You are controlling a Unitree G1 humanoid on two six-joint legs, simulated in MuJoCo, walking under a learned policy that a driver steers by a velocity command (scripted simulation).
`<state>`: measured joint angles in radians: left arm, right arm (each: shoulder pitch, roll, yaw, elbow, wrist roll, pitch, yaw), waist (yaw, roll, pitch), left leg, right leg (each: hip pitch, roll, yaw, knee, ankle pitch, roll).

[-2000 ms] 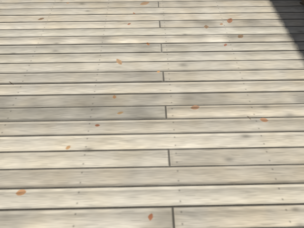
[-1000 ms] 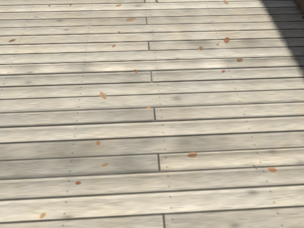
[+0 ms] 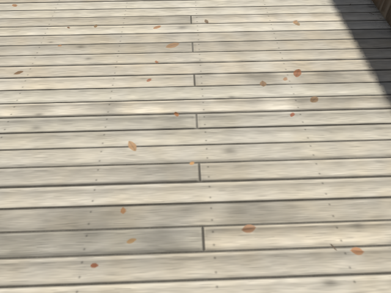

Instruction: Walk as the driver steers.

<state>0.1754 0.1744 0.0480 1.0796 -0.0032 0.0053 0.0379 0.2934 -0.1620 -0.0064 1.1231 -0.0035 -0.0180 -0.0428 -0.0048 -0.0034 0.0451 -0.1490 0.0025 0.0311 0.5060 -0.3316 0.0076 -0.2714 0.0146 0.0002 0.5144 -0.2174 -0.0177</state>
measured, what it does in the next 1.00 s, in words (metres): walks ahead: left foot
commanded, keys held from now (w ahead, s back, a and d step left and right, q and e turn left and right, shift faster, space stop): no key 0.14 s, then w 0.40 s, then no key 0.34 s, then w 0.12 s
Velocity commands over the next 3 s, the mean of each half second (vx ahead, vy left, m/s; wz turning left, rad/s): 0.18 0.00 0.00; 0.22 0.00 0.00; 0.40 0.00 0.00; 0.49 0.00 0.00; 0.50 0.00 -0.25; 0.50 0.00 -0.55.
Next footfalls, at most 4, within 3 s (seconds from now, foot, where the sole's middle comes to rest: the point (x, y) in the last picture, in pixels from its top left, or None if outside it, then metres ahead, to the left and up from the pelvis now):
0.86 left None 0.37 0.07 -0.77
1.34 right None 0.37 -0.17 -0.77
1.86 left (180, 235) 0.72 0.08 -0.77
2.40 right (238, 168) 1.03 -0.16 -0.77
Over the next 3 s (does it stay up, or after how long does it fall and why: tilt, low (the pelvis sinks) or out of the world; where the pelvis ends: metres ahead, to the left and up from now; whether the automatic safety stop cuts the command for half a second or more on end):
stays up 1.20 -0.08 0.00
